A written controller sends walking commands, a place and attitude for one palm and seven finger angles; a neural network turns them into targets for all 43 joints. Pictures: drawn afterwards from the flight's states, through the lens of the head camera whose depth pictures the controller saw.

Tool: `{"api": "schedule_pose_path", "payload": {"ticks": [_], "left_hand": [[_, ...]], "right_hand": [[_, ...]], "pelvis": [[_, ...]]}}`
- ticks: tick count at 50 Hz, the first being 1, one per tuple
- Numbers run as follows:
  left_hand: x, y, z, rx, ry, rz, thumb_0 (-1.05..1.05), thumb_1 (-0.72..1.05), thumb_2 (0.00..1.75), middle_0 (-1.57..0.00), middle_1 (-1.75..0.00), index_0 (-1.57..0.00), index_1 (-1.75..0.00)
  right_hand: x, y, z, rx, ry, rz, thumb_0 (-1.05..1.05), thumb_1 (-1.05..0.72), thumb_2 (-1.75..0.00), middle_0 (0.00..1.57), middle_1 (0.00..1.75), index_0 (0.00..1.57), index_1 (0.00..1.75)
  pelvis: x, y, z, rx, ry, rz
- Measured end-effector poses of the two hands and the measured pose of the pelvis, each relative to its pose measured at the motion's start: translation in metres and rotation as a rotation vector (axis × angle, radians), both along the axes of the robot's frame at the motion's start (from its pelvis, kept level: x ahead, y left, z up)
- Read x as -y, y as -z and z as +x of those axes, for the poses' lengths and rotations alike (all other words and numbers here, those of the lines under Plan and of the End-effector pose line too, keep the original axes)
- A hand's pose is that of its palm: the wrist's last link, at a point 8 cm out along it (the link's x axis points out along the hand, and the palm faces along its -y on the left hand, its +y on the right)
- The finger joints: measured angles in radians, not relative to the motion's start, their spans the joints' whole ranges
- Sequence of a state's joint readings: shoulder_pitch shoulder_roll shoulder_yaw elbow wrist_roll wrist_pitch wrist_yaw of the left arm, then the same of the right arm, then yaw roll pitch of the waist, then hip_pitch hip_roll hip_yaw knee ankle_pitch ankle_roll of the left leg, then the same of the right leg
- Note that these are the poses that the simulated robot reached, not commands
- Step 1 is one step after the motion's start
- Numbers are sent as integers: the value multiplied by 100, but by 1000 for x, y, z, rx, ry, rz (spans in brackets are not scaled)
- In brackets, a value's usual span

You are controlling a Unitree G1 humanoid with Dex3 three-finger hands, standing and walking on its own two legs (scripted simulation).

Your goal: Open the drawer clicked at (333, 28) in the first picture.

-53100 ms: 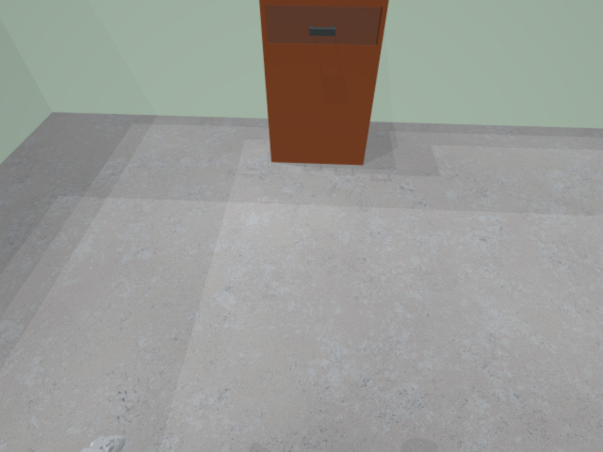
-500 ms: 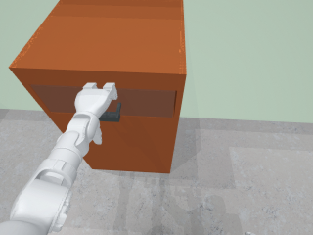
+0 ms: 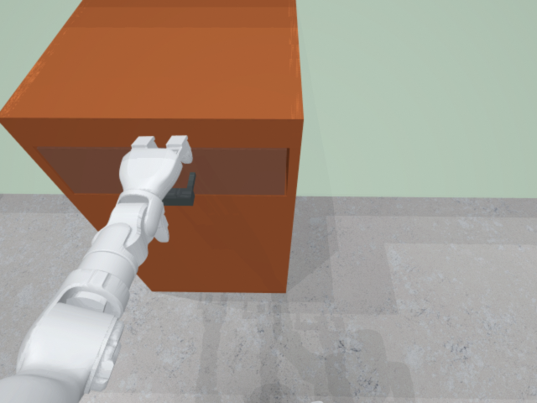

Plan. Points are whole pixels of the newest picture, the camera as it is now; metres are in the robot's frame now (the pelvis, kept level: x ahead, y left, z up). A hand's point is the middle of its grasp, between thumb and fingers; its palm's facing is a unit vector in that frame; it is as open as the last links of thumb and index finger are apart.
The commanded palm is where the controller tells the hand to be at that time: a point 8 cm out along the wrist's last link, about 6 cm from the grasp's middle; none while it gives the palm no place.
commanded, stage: re-aim the fingers above the handle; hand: left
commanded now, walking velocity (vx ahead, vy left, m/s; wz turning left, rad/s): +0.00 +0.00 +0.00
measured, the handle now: (167, 187) +0.51 +0.18 -0.04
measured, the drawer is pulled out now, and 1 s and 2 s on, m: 0.00 0.00 0.00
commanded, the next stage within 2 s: lower the fingers behind the handle in 1.54 s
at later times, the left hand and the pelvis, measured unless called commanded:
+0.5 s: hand (151, 187) +0.47 +0.19 +0.02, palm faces -0.03 -0.02 -1.00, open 13.8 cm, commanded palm +0.44 +0.19 +0.08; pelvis -0.01 +0.00 +0.00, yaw +0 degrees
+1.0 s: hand (151, 191) +0.46 +0.18 +0.02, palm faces -0.03 -0.04 -1.00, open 13.8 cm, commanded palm +0.43 +0.19 +0.08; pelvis +0.00 +0.01 +0.00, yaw +0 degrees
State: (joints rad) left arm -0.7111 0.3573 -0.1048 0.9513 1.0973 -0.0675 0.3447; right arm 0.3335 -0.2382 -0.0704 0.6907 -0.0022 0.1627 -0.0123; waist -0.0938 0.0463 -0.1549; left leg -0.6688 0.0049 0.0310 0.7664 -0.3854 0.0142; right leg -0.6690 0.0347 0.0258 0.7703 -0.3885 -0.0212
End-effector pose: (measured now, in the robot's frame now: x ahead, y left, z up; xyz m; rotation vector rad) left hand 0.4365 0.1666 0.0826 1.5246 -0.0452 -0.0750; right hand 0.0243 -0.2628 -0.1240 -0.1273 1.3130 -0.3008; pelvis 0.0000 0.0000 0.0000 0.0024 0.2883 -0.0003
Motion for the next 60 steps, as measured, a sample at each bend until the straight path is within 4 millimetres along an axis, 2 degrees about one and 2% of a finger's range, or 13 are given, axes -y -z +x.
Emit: {"api": "schedule_pose_path", "payload": {"ticks": [8, 15, 21, 28, 33, 39, 47, 55, 60], "left_hand": [[-21, 1, -7, -30, -66, 30, 0, -49, 30, -32, -120, -32, -120], [-10, 2, -12, -30, 9, 7, 0, -49, 30, -32, -120, -32, -120], [-10, 2, 1, 17, -18, 14, 0, -49, 30, -32, -120, -32, -120], [-25, 5, 11, -43, -80, 22, 0, -49, 30, -32, -120, -32, -121], [-24, 10, 9, -72, -28, -5, 0, -49, 30, -32, -120, -32, -121], [-23, 12, 5, -12, 15, -17, 0, -49, 30, -32, -120, -32, -120], [-25, 7, 3, 4, -51, 5, 0, -49, 30, -32, -120, -32, -120], [-12, 1, -1, -25, -13, -4, 0, -49, 30, -32, -120, -32, -120], [-10, 0, -4, -4, -6, 5, 0, -49, 30, -32, -120, -32, -120]], "right_hand": [[0, -2, -3, 16, 2, -3, 1, -90, -90, 20, 30, 20, 30], [3, -5, 6, 34, -31, -28, 1, -90, -90, 20, 30, 20, 30], [3, -4, 11, 57, -37, -40, 1, -90, -90, 20, 30, 20, 30], [-2, -5, 3, 34, -16, -34, 1, -90, -90, 20, 30, 20, 30], [-5, -5, -6, -5, -8, -37, 1, -90, -90, 20, 30, 20, 30], [-7, -2, -8, -31, -10, -29, 1, -90, -90, 20, 30, 20, 30], [-13, 2, 5, -9, -14, 4, 1, -90, -90, 20, 30, 20, 30], [-14, -4, 23, 56, -31, 2, 1, -90, -90, 20, 30, 20, 30], [-9, -4, 27, 76, -43, -4, 1, -90, -90, 20, 30, 20, 30]], "pelvis": [[-1, -2, -4, 7, 1, -1], [-2, -1, -7, 10, -18, -5], [-4, 4, -10, -11, -14, -6], [-6, 3, -7, -23, -4, -8], [-8, 2, -2, -24, -5, -12], [-11, 5, 1, -33, -5, -16], [-13, 4, 2, -20, -6, -16], [-10, 0, 1, 5, -7, -11], [-7, 1, -2, 2, -7, -7]]}}
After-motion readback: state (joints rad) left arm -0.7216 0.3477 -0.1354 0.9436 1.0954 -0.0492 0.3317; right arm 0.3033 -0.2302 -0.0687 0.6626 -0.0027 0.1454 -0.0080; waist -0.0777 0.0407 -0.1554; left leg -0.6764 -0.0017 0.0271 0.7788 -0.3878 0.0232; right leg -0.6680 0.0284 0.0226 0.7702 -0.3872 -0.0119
